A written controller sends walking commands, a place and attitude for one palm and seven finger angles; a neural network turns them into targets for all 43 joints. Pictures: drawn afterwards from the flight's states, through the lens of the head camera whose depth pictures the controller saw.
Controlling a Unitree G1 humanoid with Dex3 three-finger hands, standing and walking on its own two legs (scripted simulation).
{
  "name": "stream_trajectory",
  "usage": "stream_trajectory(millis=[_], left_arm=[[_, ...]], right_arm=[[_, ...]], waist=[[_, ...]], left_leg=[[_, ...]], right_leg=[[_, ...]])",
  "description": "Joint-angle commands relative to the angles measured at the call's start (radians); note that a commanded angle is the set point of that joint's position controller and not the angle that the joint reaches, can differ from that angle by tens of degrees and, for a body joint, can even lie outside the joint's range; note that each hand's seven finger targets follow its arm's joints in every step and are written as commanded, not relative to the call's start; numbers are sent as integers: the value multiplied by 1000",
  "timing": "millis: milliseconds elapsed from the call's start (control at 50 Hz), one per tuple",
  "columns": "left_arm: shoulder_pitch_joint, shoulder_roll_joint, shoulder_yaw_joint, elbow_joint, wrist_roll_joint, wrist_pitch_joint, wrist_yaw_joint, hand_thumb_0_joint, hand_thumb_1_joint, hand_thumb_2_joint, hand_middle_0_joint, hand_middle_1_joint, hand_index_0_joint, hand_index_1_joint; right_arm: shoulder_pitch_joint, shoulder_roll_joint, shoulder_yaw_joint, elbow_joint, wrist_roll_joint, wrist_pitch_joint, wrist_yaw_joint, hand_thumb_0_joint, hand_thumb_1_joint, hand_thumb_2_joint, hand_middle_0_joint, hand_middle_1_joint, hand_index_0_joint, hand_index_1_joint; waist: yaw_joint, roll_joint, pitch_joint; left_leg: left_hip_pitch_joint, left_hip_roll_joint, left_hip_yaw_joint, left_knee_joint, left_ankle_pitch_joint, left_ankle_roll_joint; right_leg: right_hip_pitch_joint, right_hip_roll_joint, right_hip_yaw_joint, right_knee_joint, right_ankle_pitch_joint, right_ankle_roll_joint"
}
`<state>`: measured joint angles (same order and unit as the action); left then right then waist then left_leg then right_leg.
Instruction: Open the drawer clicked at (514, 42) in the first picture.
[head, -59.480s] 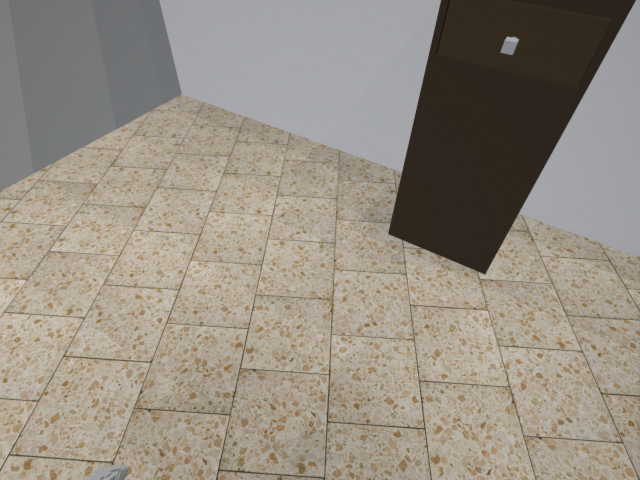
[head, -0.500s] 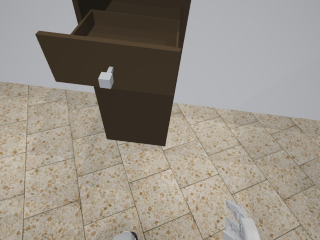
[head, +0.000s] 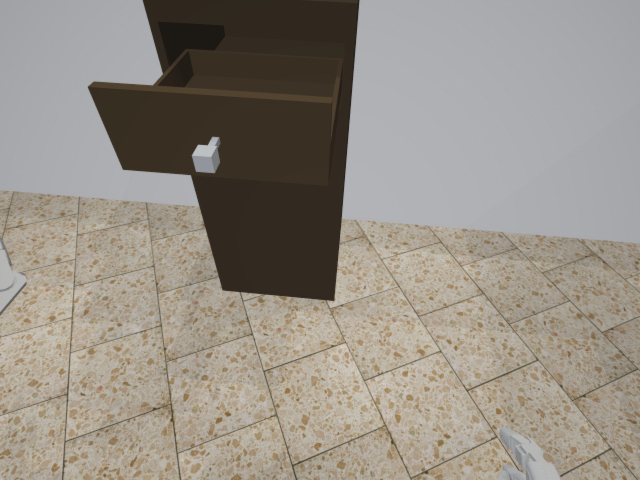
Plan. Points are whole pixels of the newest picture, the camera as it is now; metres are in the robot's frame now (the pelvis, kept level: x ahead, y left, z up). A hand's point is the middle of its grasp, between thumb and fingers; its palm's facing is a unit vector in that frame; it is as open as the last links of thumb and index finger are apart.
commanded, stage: stop stepping back and stand still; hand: left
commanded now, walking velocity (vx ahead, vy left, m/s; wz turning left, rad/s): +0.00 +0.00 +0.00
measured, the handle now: (209, 152) +0.58 +0.20 +0.11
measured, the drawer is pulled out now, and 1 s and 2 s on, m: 0.30 0.30 0.30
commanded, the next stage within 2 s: let the arm hang, fingers relaxed in 0.66 s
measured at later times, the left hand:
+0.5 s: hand out of the picture +0.16 +0.26 +0.24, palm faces +0.41 -0.83 -0.39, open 7.4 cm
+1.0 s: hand out of the picture +0.05 +0.21 -0.13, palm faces -0.01 -0.97 -0.26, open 7.4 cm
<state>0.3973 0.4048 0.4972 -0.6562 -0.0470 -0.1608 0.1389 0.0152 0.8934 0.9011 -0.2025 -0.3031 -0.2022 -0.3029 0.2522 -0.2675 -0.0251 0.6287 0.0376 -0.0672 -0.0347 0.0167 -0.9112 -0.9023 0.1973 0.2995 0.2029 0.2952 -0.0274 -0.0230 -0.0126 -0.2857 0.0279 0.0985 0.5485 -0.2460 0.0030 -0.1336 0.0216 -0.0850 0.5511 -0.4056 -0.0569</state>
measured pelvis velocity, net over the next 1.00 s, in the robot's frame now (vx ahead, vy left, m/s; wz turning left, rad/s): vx -0.08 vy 0.02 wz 0.00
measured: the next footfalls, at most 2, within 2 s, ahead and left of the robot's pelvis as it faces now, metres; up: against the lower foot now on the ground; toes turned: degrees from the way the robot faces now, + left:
left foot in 1.12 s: -0.02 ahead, +0.12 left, +0.00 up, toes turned +4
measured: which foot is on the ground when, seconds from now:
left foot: down 0.00-0.96, up 0.98-1.00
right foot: down 0.00-1.00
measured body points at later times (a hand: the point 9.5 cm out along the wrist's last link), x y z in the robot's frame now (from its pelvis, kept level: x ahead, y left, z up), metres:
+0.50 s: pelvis -0.05 +0.04 +0.01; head -0.05 +0.05 +0.45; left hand +0.13 +0.30 +0.26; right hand +0.08 -0.20 -0.08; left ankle +0.03 +0.12 -0.73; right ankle -0.07 -0.07 -0.73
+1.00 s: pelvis -0.08 +0.02 -0.01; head -0.11 +0.00 +0.44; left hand +0.05 +0.26 -0.11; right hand +0.04 -0.23 -0.13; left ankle +0.01 +0.12 -0.72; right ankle -0.08 -0.06 -0.73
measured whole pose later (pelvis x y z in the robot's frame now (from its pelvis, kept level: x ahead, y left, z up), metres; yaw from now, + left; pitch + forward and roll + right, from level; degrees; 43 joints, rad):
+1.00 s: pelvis -0.08 +0.02 -0.01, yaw +0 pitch -2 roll +0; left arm 0.27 0.18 0.02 0.67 0.03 0.11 -0.01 0.01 0.92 0.90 -0.19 -0.30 -0.18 -0.30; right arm 0.16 -0.26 0.00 0.86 -0.02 0.00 0.00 0.01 -0.91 -0.90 0.20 0.30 0.21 0.30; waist -0.05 0.05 -0.02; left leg -0.43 -0.01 0.07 0.68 -0.29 0.03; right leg -0.27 0.02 -0.05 0.67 -0.36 -0.05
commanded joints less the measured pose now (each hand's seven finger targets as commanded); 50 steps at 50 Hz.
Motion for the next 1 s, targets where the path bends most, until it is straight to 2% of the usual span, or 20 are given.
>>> stream_trajectory(millis=[0, 60, 140, 200, 260, 340, 380, 400, 460, 500, 620, 680, 720, 740, 760, 800, 860, 900, 940, 980], left_arm=[[-55, 409, 248, -595, 6, -161, 52, 0, 900, 900, -200, -300, -200, -300], [-26, 380, 288, -464, -7, -163, 64, 0, 900, 900, -200, -300, -200, -300], [-182, 331, 261, -67, -31, -118, 53, 0, 900, 900, -200, -300, -200, -300], [-250, 301, 191, 131, -40, -86, 28, 0, 900, 900, -200, -300, -200, -300], [-238, 274, 125, 151, -31, -75, 6, 0, 900, 900, -200, -300, -200, -300], [-160, 213, 37, -66, -20, -66, -4, 0, 900, 900, -200, -300, -200, -300], [-158, 249, 63, -270, -14, -77, -1, 0, 900, 900, -200, -300, -200, -300], [-177, 321, 121, -395, -11, -94, 11, 0, 900, 900, -200, -300, -200, -300], [-94, 360, 207, -578, 6, -146, 38, 0, 900, 900, -200, -300, -200, -300], [-68, 399, 256, -612, 14, -169, 55, 0, 900, 900, -200, -300, -200, -300], [-138, 342, 280, -102, -16, -138, 61, 0, 900, 900, -200, -300, -200, -300], [-168, 329, 248, 16, -24, -104, 39, 0, 900, 900, -200, -300, -200, -300], [-138, 297, 206, 59, -30, -86, 24, 0, 900, 900, -200, -300, -200, -300], [26, -38, -367, 722, 17, 60, -104, 0, 900, 900, -200, -300, -200, -300], [-11, -40, -360, 775, 43, 134, -128, 0, 900, 900, -200, -300, -200, -300], [-57, -56, -373, 816, 58, 170, -142, 0, 900, 900, -200, -300, -200, -300], [-111, -36, -388, 948, 77, 187, -147, 0, 900, 900, -200, -300, -200, -300], [-120, -29, -403, 1075, 86, 194, -142, 0, 900, 900, -200, -300, -200, -300], [-171, 14, -411, 1181, 87, 199, -128, 0, 900, 900, -200, -300, -200, -300], [-236, -6, -427, 1267, 82, 201, -115, 0, 900, 900, -200, -300, -200, -300]], right_arm=[[-122, -66, -15, -215, -12, -98, 0, 0, -900, -900, 200, 300, 200, 300], [-110, -53, -11, -195, -16, -96, 2, 0, -900, -900, 200, 300, 200, 300], [-77, -70, -17, -149, -5, -71, -11, 0, -900, -900, 200, 300, 200, 300], [-88, -79, -13, -153, 11, -59, -12, 0, -900, -900, 200, 300, 200, 300], [-110, -78, -8, -164, 11, -50, -9, 0, -900, -900, 200, 300, 200, 300], [-133, -64, 2, -181, -3, -43, -5, 0, -900, -900, 200, 300, 200, 300], [-151, -61, 8, -205, -12, -52, -5, 0, -900, -900, 200, 300, 200, 300], [-168, -65, 8, -211, -19, -55, -12, 0, -900, -900, 200, 300, 200, 300], [-160, -43, 15, -229, -42, -95, -18, 0, -900, -900, 200, 300, 200, 300], [-136, -33, 16, -215, -52, -123, -25, 0, -900, -900, 200, 300, 200, 300], [-52, -50, -10, -113, -33, -122, -28, 0, -900, -900, 200, 300, 200, 300], [-66, -71, -18, -110, -10, -82, -24, 0, -900, -900, 200, 300, 200, 300], [-84, -69, -9, -125, -1, -66, -18, 0, -900, -900, 200, 300, 200, 300], [-186, -226, -34, 65, 39, -162, 14, 0, -900, -900, 200, 300, 200, 300], [-129, -180, -48, 128, 9, -119, 27, 0, -900, -900, 200, 300, 200, 300], [-120, -176, -44, 142, -20, -76, 26, 0, -900, -900, 200, 300, 200, 300], [-149, -155, -12, 127, -41, 1, 23, 0, -900, -900, 200, 300, 200, 300], [-143, -91, 7, 126, -52, 40, 23, 0, -900, -900, 200, 300, 200, 300], [-116, -76, -2, 156, -65, 84, 25, 0, -900, -900, 200, 300, 200, 300], [-117, -72, -13, 166, -73, 107, 24, 0, -900, -900, 200, 300, 200, 300]], waist=[[36, 199, -207], [28, 262, -183], [-9, 142, -76], [-13, 61, 18], [-5, -32, 91], [3, -87, 39], [8, -28, 0], [15, 40, -17], [45, 315, -98], [53, 393, -120], [3, 164, -177], [-7, 65, -136], [-5, 25, -86], [-29, 68, -53], [-7, 45, -124], [18, 24, -114], [33, -96, -28], [32, -235, 57], [15, -327, 131], [3, -114, 175]], left_leg=[[118, 63, -74, -50, 429, 35], [82, 103, -125, -75, 338, 31], [41, 116, -141, -115, 100, 18], [26, 102, -142, -132, -66, 20], [34, 69, -129, -83, -112, 16], [100, 45, -113, -21, -44, 14], [83, 52, -129, -103, -30, 17], [70, 64, -152, -147, -56, 23], [-12, 124, -269, -325, -254, 35], [-61, 159, -301, -367, -288, 31], [88, 149, -182, -203, 198, 0], [96, 142, -162, -159, 224, 4], [75, 126, -157, -159, 155, 6], [27, 119, -181, 22, 470, 24], [94, 131, -162, 1, 572, 20], [32, 171, -216, -56, 506, 62], [-164, 185, -262, -171, 39, 114], [-175, 92, -207, -107, -167, 66], [-65, -38, -78, 234, -153, 10], [-84, -31, -92, 389, -183, 6]], right_leg=[[39, -116, 110, -55, 616, 53], [4, -67, 108, -99, 385, 40], [-59, -53, 128, -179, 236, 34], [-150, -61, 130, -260, 89, 43], [-271, -105, 154, -348, -94, 36], [-297, -157, 163, -358, -89, 8], [-220, -120, 125, -300, -31, 25], [-183, -97, 114, -269, -23, 35], [-63, -8, 49, -85, 19, 47], [-16, 5, 27, -2, 71, 47], [-28, -2, 50, -126, 185, 45], [-61, -29, 71, -179, 221, 51], [-89, -50, 93, -230, 200, 50], [-191, -112, 68, -30, 413, 29], [-198, -95, 106, -20, 334, 29], [-215, -61, 92, 42, 120, 35], [-144, -64, 99, 68, -19, 30], [-203, -127, 186, -124, -138, 2], [-425, -263, 352, -378, -351, -89], [-440, -271, 347, -365, -218, -136]])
